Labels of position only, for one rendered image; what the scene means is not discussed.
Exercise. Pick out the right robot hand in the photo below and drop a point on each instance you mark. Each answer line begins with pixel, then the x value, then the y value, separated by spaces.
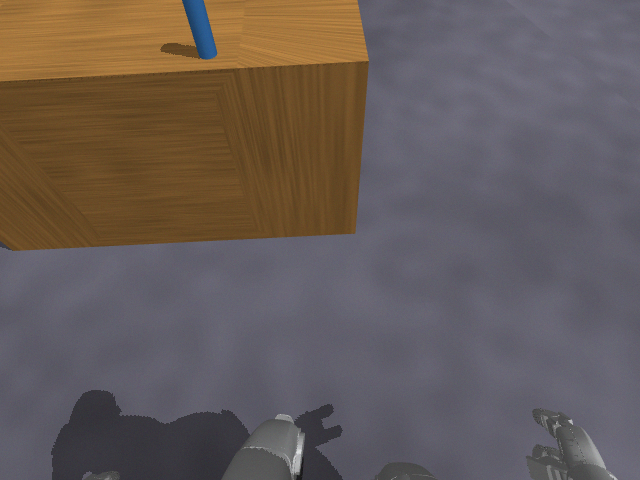
pixel 575 447

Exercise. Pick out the right robot arm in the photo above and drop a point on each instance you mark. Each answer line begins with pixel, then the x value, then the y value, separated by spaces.
pixel 589 472

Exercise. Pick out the can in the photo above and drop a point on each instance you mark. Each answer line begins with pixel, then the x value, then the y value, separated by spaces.
pixel 200 27

